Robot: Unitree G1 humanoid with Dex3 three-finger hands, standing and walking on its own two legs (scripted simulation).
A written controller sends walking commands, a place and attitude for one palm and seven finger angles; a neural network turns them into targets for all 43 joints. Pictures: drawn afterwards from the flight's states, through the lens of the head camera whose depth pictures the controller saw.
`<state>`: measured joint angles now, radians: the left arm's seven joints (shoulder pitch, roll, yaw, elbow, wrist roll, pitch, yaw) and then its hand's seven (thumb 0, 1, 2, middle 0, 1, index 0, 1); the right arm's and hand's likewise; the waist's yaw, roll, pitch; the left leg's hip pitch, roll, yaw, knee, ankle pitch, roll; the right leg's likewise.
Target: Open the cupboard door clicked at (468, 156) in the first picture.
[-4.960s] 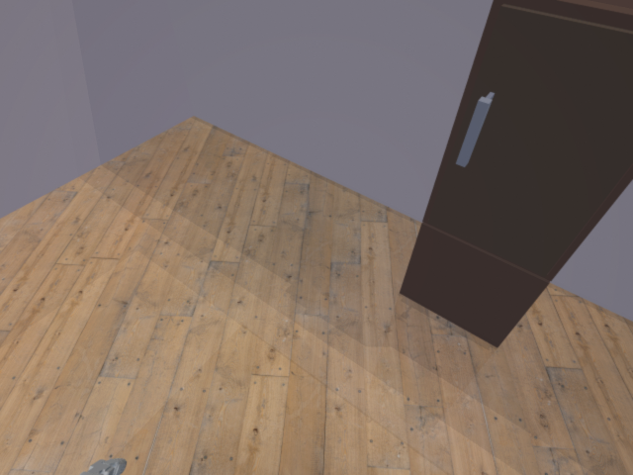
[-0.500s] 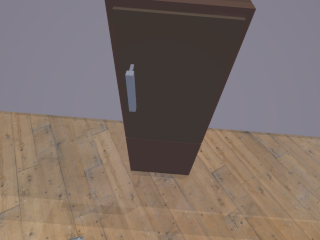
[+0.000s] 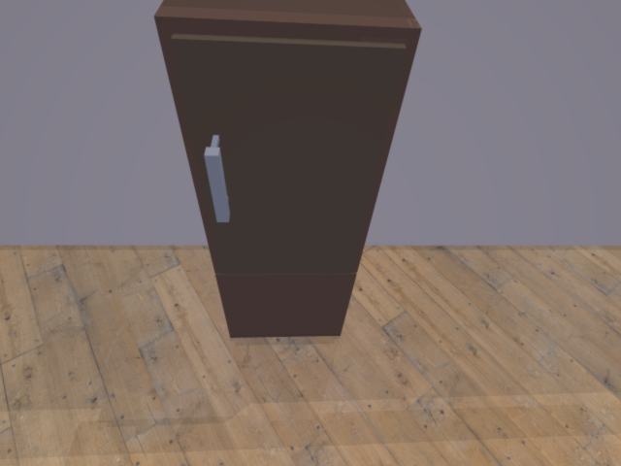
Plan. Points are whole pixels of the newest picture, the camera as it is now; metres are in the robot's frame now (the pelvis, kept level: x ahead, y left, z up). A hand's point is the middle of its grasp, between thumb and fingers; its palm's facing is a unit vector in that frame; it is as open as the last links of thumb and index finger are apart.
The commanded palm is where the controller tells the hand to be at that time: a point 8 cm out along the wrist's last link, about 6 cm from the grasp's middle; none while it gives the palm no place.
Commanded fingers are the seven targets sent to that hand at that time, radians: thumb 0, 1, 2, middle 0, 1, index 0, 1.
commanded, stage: come to a stop and stand still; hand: left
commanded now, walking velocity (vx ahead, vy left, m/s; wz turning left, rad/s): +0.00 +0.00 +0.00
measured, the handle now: (219, 180) +0.59 +0.18 +0.00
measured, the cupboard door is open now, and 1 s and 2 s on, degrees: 0 0 0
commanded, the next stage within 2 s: look again from close up in 0.58 s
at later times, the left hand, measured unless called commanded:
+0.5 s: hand out of the picture -0.03 +0.08 -0.18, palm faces +0.10 -0.98 -0.15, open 7.3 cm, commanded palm none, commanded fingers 0.00 0.90 0.90 -0.20 -0.30 -0.20 -0.30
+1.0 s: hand out of the picture +0.00 +0.14 -0.19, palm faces +0.06 -0.98 -0.19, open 7.4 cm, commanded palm none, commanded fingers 0.00 0.90 0.90 -0.20 -0.30 -0.20 -0.30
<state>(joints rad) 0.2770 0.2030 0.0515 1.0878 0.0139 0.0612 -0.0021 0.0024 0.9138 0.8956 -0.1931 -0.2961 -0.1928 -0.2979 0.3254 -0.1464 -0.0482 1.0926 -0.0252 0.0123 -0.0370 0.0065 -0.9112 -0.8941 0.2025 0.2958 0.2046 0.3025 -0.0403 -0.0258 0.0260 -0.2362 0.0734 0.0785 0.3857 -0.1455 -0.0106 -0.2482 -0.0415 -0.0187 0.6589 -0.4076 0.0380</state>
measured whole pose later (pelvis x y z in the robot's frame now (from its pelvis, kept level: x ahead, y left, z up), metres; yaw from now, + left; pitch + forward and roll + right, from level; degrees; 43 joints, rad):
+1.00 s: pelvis +0.00 -0.03 -0.01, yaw +1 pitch -1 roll +0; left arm 0.30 0.15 0.00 1.08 0.01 -0.02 0.04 0.00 0.91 0.90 -0.20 -0.30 -0.20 -0.30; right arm 0.31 -0.15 0.00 1.08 -0.02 -0.02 -0.03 0.02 -0.95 -0.89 0.20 0.30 0.20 0.30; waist 0.01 0.00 0.00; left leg -0.21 0.01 0.06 0.53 -0.31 0.02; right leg -0.18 -0.01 -0.07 0.51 -0.31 -0.02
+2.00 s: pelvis +0.06 -0.04 -0.02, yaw +0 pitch +0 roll +2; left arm 0.29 0.14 0.02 1.04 0.02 0.02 0.04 0.00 0.91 0.89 -0.20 -0.30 -0.20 -0.30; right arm 0.12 -0.14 -0.01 0.99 -0.01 -0.01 -0.03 0.01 -0.92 -0.89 0.20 0.30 0.20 0.30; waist 0.04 -0.02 0.08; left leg -0.33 0.00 0.11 0.57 -0.24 0.03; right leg -0.28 -0.05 -0.05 0.73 -0.46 0.00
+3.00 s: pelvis +0.01 -0.01 -0.01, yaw +2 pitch -1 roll -1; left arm 0.39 0.16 -0.02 1.06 0.02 0.00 0.03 0.00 0.91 0.90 -0.20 -0.30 -0.19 -0.30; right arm 0.29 -0.16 0.01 1.06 -0.01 0.00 -0.01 0.01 -0.92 -0.89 0.20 0.30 0.20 0.30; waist 0.02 -0.03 0.00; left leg -0.27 -0.04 0.04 0.48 -0.19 0.06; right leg -0.21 -0.04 -0.05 0.46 -0.23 0.02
